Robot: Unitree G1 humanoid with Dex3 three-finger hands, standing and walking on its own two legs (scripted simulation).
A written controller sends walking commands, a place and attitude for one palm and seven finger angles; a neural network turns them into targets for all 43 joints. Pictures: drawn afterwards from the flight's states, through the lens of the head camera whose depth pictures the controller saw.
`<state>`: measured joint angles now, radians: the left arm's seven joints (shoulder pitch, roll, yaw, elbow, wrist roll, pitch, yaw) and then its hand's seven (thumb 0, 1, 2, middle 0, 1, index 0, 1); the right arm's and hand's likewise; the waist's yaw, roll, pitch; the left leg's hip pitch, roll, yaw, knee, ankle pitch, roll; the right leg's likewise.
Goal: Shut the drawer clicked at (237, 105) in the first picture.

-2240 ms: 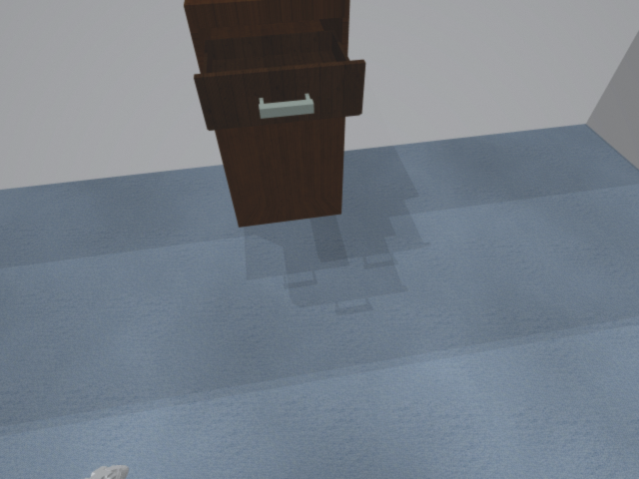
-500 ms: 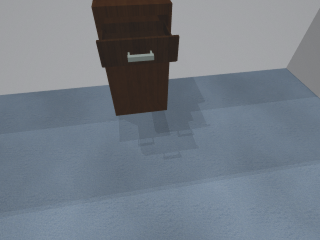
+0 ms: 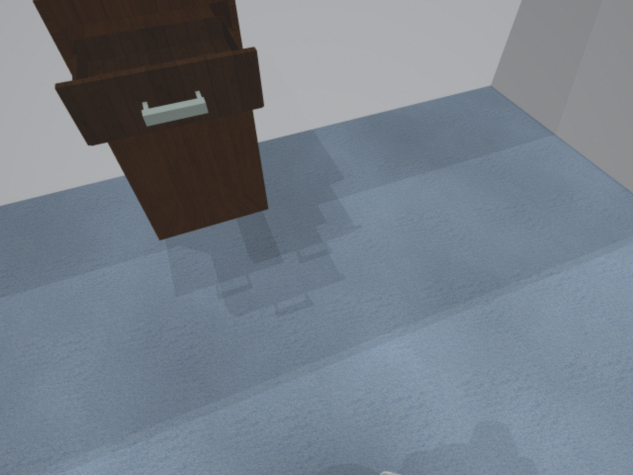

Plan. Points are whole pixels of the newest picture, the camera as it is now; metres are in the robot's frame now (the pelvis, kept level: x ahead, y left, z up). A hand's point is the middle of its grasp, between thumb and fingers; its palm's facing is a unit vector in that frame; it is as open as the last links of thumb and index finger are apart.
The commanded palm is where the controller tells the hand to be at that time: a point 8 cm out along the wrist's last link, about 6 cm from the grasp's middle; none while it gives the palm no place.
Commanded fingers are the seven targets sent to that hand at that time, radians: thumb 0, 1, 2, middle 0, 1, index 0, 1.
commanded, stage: walk to a spot facing it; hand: left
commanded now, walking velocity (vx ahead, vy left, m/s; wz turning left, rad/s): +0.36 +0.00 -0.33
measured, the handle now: (174, 106) +0.81 +0.38 +0.00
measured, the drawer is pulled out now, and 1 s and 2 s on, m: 0.30 0.30 0.30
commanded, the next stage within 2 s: turn to face it in 0.78 s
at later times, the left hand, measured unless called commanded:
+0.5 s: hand (179, 416) +0.22 +0.24 -0.16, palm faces -0.08 -0.99 -0.14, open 7.4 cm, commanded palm none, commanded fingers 0.00 0.90 0.90 -0.20 -0.30 -0.20 -0.30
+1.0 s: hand (288, 252) +0.53 +0.10 -0.15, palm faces -0.43 -0.88 -0.21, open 7.4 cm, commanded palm none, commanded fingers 0.00 0.90 0.90 -0.20 -0.30 -0.20 -0.30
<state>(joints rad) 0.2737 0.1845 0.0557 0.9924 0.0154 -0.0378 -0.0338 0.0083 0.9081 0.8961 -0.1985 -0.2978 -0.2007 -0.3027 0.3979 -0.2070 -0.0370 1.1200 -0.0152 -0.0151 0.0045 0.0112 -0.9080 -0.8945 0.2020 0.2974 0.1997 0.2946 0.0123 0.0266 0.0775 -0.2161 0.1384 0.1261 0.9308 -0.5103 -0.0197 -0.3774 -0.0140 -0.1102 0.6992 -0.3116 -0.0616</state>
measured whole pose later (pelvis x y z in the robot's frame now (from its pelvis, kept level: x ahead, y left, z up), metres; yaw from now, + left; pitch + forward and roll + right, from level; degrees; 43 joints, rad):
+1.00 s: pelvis +0.34 +0.00 +0.00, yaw -25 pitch -2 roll +0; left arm 0.09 0.18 0.05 0.94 0.01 -0.02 0.00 0.00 0.91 0.90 -0.20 -0.30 -0.20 -0.30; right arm 0.38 -0.15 -0.04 1.07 0.00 0.02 -0.02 0.01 -0.91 -0.89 0.20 0.30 0.20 0.29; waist -0.05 0.03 0.11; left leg -0.32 0.13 0.13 1.20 -0.53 -0.03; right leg -0.41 0.02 -0.16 0.69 -0.26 -0.11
